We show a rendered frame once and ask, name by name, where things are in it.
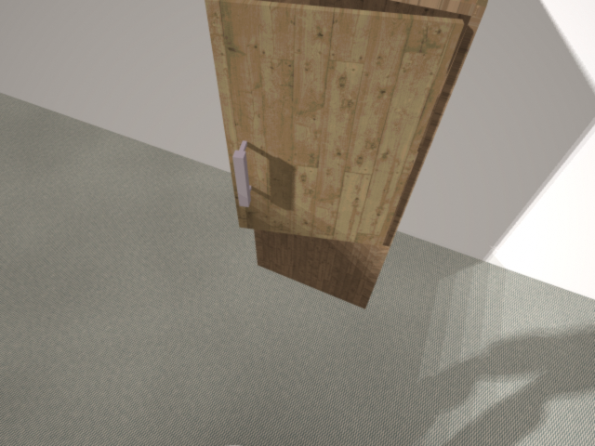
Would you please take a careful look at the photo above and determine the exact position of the cupboard door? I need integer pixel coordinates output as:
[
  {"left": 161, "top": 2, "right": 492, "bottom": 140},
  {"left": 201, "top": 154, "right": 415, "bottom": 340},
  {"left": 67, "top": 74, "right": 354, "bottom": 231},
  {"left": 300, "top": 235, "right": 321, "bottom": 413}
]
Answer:
[{"left": 205, "top": 0, "right": 464, "bottom": 246}]

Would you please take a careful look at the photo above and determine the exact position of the handle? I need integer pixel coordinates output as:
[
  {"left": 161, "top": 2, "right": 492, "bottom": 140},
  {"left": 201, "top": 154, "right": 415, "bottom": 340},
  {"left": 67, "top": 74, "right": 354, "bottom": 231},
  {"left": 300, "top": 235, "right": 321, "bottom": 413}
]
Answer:
[{"left": 232, "top": 140, "right": 252, "bottom": 207}]

